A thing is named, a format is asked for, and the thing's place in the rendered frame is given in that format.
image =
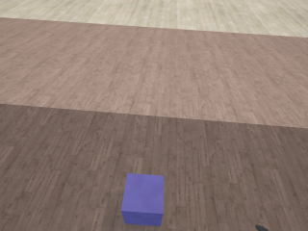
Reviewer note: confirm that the carton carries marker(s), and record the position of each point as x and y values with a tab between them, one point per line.
143	199

